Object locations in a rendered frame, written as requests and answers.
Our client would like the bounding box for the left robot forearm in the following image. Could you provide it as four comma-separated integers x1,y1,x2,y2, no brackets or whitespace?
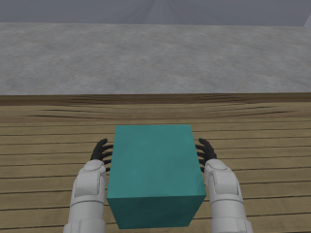
63,159,107,233

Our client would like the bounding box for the right robot hand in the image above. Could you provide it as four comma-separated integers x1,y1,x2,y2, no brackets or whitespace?
195,138,218,173

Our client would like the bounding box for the left robot hand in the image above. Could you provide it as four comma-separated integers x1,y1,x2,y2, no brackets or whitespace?
90,138,114,172

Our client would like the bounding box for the carton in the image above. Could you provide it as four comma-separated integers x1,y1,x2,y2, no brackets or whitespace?
106,124,207,230

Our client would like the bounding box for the right robot forearm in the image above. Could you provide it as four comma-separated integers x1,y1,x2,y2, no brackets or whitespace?
204,158,254,233

